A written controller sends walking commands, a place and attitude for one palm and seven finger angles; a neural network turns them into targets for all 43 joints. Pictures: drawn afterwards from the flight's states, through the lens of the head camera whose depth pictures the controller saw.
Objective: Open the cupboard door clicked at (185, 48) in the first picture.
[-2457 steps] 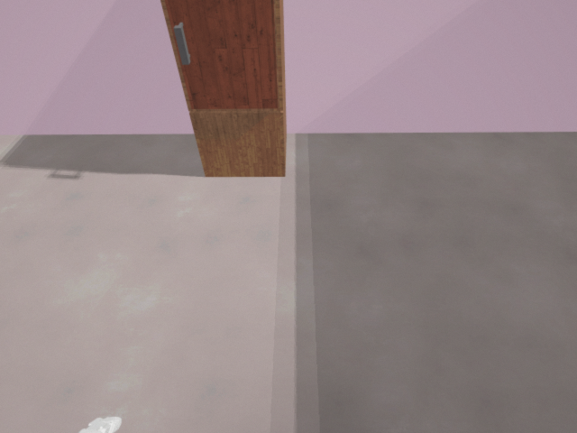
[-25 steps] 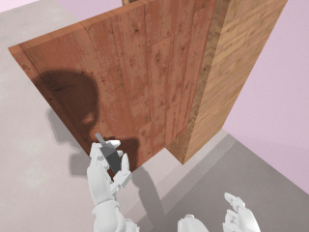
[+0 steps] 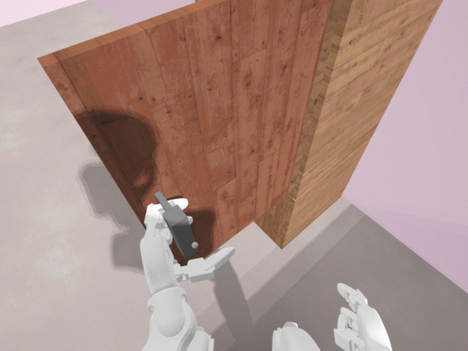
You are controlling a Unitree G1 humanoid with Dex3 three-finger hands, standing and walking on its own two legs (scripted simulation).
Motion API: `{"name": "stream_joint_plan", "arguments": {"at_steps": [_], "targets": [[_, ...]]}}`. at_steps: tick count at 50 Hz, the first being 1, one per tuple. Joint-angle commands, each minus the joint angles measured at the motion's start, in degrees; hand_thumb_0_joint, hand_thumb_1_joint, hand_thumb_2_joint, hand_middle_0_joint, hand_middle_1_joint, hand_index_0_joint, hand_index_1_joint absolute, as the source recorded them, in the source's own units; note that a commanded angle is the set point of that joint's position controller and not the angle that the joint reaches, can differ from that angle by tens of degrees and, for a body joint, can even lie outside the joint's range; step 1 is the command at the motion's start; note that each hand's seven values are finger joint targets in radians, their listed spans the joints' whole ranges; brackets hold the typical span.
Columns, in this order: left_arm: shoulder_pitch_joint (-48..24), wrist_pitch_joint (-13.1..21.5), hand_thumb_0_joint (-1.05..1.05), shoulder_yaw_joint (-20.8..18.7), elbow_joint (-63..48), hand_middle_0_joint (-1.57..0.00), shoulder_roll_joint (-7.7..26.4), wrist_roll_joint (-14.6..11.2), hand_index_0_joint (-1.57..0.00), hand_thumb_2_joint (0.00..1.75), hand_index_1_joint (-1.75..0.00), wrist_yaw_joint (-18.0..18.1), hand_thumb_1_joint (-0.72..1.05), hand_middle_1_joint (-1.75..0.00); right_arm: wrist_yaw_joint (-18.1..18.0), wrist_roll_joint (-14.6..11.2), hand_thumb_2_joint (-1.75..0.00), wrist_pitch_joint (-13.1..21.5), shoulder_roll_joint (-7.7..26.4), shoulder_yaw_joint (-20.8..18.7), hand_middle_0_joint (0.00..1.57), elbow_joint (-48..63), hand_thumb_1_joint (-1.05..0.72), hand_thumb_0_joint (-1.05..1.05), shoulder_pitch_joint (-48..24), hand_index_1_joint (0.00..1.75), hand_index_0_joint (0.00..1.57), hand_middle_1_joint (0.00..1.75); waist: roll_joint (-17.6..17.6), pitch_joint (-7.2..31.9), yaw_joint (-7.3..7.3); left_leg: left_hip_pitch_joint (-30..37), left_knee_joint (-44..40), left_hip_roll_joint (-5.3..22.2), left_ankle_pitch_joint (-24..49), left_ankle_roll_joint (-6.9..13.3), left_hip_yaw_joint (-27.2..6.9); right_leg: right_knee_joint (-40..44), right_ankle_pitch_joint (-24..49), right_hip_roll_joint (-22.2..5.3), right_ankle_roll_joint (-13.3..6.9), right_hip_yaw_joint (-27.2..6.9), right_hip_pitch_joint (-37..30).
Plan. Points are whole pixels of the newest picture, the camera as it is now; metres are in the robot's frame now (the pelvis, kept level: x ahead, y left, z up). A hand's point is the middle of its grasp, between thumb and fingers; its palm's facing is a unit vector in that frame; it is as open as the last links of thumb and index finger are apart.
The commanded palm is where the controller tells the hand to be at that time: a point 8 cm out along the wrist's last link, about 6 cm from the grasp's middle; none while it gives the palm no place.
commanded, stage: open thumb and fingers to let go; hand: left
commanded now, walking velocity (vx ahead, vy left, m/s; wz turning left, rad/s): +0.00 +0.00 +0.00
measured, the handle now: (175, 224) +0.32 +0.12 +0.04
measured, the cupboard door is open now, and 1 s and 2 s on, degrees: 88 90 90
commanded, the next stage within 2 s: slide the hand sideways off the handle in 0.36 s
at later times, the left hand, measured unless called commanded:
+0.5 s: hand (192, 246) +0.28 +0.09 +0.04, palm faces +0.31 -0.95 -0.03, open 14.7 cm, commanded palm +0.24 +0.13 +0.04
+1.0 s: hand (178, 280) +0.22 +0.10 +0.04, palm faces -0.09 -1.00 +0.00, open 16.3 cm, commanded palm +0.20 +0.16 +0.04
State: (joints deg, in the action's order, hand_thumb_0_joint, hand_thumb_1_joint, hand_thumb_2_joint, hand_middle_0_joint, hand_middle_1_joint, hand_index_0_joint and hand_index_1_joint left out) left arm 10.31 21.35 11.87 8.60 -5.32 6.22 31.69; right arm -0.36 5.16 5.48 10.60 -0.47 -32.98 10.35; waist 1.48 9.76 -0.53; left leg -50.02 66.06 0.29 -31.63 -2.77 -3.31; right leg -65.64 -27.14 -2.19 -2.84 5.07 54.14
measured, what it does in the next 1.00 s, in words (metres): stands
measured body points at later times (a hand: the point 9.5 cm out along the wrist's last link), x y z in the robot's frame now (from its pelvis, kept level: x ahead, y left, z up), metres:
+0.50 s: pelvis -0.01 +0.02 +0.00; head +0.05 +0.01 +0.45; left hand +0.26 +0.14 +0.04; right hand +0.18 -0.19 -0.10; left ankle +0.01 +0.15 -0.65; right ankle +0.05 -0.09 -0.65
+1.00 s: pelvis +0.00 +0.04 -0.02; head +0.07 +0.03 +0.43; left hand +0.22 +0.15 +0.05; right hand +0.18 -0.19 -0.09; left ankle +0.01 +0.15 -0.65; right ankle +0.05 -0.09 -0.65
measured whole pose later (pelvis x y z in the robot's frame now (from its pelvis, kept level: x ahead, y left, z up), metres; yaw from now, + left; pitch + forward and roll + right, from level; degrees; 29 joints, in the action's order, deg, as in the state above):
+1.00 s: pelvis +0.00 +0.04 -0.02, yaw -2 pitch +16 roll -1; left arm 24.1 21.1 13.7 -7.9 3.9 0.5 4.1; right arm 0.4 1.7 3.9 11.7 0.7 -22.6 14.4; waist 1.5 9.0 -0.4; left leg -53.1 71.9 -0.6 -34.9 0.3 -0.7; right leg -69.8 -28.6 -2.9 0.2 2.3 57.2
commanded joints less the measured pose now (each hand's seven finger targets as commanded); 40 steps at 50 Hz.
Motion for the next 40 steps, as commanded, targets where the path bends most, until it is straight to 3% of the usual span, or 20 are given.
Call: {"name": "stream_joint_plan", "arguments": {"at_steps": [1, 12, 15, 17, 21, 23, 24, 25, 26, 27, 28, 30, 32, 33, 36, 40], "targets": [[-8.4, 4.0, 0.00, 1.1, -12.4, -0.28, -2.1, 1.1, -0.28, 0.30, -1.10, 0.1, -0.50, -1.10, -0.5, -0.2, -0.90, 2.6, 4.6, -1.6, 0.20, 8.7, -0.90, 0.00, -3.4, 0.30, 0.20, 0.30, -6.4, 13.5, 1.40, -0.3, -7.5, -2.6, 7.5, 2.7, 2.5, 13.7, 6.4, -0.2, 1.6, -5.9, -17.4], [-11.2, 3.1, 0.00, 1.4, -10.6, -0.19, -2.9, 1.7, -0.19, 0.30, -0.55, 1.9, -0.50, -0.55, -0.4, -0.2, -0.90, 2.3, 4.9, -1.6, 0.20, 8.6, -0.90, 0.00, -3.3, 0.30, 0.20, 0.30, -5.3, 13.6, 1.15, 0.9, -8.7, -2.4, 7.5, 2.6, 2.3, 12.5, 5.5, 0.6, 1.1, -3.6, -15.4], [-10.0, 2.7, 0.00, 0.3, -9.3, -0.17, -2.6, 1.1, -0.17, 0.30, -0.40, 2.1, -0.50, -0.40, -0.4, -0.3, -0.90, 2.2, 4.9, -1.5, 0.20, 8.6, -0.90, 0.00, -3.6, 0.30, 0.20, 0.30, -6.8, 13.3, 0.69, 0.2, -8.9, -2.4, 6.9, 2.6, 2.2, 12.8, 4.5, 0.7, 1.2, -3.8, -15.9], [-11.6, 2.7, 0.00, 1.6, -9.9, -0.15, -4.0, 0.9, -0.15, 0.30, -0.30, 2.0, -0.50, -0.30, -0.4, -0.4, -0.90, 2.2, 4.9, -1.4, 0.20, 8.7, -0.90, 0.00, -3.7, 0.30, 0.20, 0.30, -6.7, 12.4, 1.19, 0.7, -9.2, -2.4, 6.8, 2.6, 2.1, 12.7, 4.1, 0.8, 1.2, -3.2, -15.0], [-13.4, 2.3, 0.00, 2.1, -9.0, -0.15, -4.6, 1.2, -0.15, 0.30, -0.30, 2.4, -0.50, -0.30, -0.3, -0.3, -0.90, 2.1, 5.0, -1.2, 0.20, 8.5, -0.90, 0.00, -4.0, 0.30, 0.20, 0.30, -6.7, 12.2, 1.50, 0.6, -9.0, -2.4, 5.8, 2.6, 1.9, 12.2, 2.8, 0.9, 1.2, -2.8, -13.4], [-13.4, 2.3, 0.00, 1.3, -9.6, -0.15, -3.6, 1.5, -0.15, 0.30, -0.30, 2.8, -0.50, -0.30, -0.4, -0.3, -0.90, 2.1, 5.1, -1.3, 0.20, 8.6, -0.90, 0.00, -4.1, 0.30, 0.20, 0.30, -5.3, 13.1, 0.84, 1.0, -9.1, -2.4, 6.7, 2.5, 1.8, 11.9, 3.6, 1.1, 0.8, -2.7, -13.7], [-12.6, 4.1, 0.00, 12.3, -10.2, -0.15, 2.1, 8.0, -0.15, 0.30, -0.30, -8.9, -0.50, -0.30, -0.2, -0.8, -0.90, 2.0, 7.4, -1.1, 0.20, 7.2, -0.90, 0.00, -0.2, 0.30, 0.20, 0.30, -6.8, 10.3, 5.98, 2.3, -7.5, -2.0, 6.8, 3.5, 2.0, 11.2, 6.9, 0.6, 0.9, -3.7, -10.9], [-15.9, 6.3, 0.00, 7.7, -13.6, -0.15, 6.2, 5.7, -0.15, 0.30, -0.30, -15.2, -0.50, -0.30, -0.5, -1.1, -0.90, 1.8, 6.9, -1.4, 0.20, 9.0, -0.90, 0.00, -0.2, 0.30, 0.20, 0.30, -5.4, 13.2, 4.26, 1.2, -7.1, -2.2, 7.1, 3.9, 1.8, 10.3, 8.5, 0.1, 0.7, -4.1, -12.9], [-16.6, 7.5, 0.00, 8.0, -15.8, -0.15, 7.1, 4.2, -0.15, 0.30, -0.30, -20.2, -0.50, -0.30, -0.7, -1.3, -0.90, 2.0, 7.0, -1.5, 0.20, 9.6, -0.90, 0.00, -0.9, 0.30, 0.20, 0.30, -3.2, 15.1, 3.94, 1.9, -6.8, -2.3, 6.8, 4.0, 2.0, 9.9, 8.8, -0.1, 0.6, -4.7, -13.8], [-14.8, 7.9, 0.00, 7.9, -15.2, -0.15, 7.5, 2.2, -0.15, 0.30, -0.30, -24.9, -0.50, -0.30, -1.0, -1.9, -0.90, 2.2, 7.1, -1.4, 0.20, 10.4, -0.90, 0.00, -0.5, 0.30, 0.20, 0.30, -4.1, 14.1, 4.09, 1.7, -7.0, -2.3, 6.4, 4.0, 1.8, 9.8, 8.6, -0.1, 0.6, -4.6, -14.0], [-14.5, 7.9, 0.00, 8.2, -17.4, -0.15, 7.9, -0.6, -0.15, 0.30, -0.30, -29.7, -0.50, -0.30, -1.0, -2.5, -0.90, 2.5, 7.5, -1.3, 0.20, 11.6, -0.90, 0.00, -0.9, 0.30, 0.20, 0.30, -1.7, 15.1, 3.75, 2.3, -7.0, -2.5, 7.1, 4.1, 1.7, 9.5, 9.0, -0.1, 0.2, -4.7, -14.5], [-10.3, 6.4, 0.00, 6.5, -17.5, -0.15, 5.9, -7.8, -0.15, 0.30, -0.30, -34.8, -0.50, -0.30, -1.3, -4.1, -0.90, 3.0, 7.1, -0.9, 0.20, 13.4, -0.90, 0.00, -1.5, 0.30, 0.20, 0.30, -2.4, 12.7, 2.86, 2.3, -8.3, -2.4, 4.9, 3.7, 1.3, 10.4, 5.3, 0.4, 0.5, -3.9, -13.9], [-7.4, 4.1, 0.00, 5.2, -18.7, -0.15, 3.8, -11.9, -0.15, 0.30, -0.30, -35.0, -0.50, -0.30, -1.5, -4.9, -0.90, 3.3, 7.2, -0.8, 0.20, 15.0, -0.90, 0.00, -1.6, 0.30, 0.20, 0.30, -3.5, 11.5, 2.05, 2.6, -9.4, -2.4, 4.1, 3.4, 0.7, 10.2, 2.9, 0.9, 0.7, -2.6, -12.8], [-5.5, 3.3, 0.00, 4.1, -19.3, -0.15, 4.0, -12.4, -0.15, 0.30, -0.30, -34.0, -0.50, -0.30, -1.4, -5.0, -0.90, 3.5, 7.4, -0.7, 0.20, 15.8, -0.90, 0.00, -2.0, 0.30, 0.20, 0.30, -3.0, 11.6, 1.22, 2.6, -10.0, -2.5, 4.9, 3.3, 0.2, 9.3, 3.0, 0.9, 0.4, -1.9, -12.8], [-0.8, 2.3, 0.00, 2.4, -22.2, -0.15, 5.4, -10.1, -0.15, 0.30, -0.30, -29.7, -0.50, -0.30, -0.7, -4.4, -0.90, 3.0, 7.6, -1.3, 0.20, 17.2, -0.90, 0.00, -0.5, 0.30, 0.20, 0.30, -5.2, 12.4, 0.94, 2.3, -9.0, -2.3, 7.1, 3.0, 0.2, 7.5, 4.8, 0.9, 0.7, -1.4, -11.6], [5.2, 2.8, 0.00, 2.0, -25.1, -0.15, 7.4, -6.2, -0.15, 0.30, -0.30, -26.9, -0.50, -0.30, 0.1, -3.8, -0.90, 2.2, 7.4, -1.4, 0.20, 18.8, -0.90, 0.00, 0.4, 0.30, 0.20, 0.30, -4.6, 12.4, 0.43, 1.2, -7.9, -2.0, 8.4, 2.9, 0.8, 6.3, 6.0, 1.0, 0.5, -1.9, -11.2]]}}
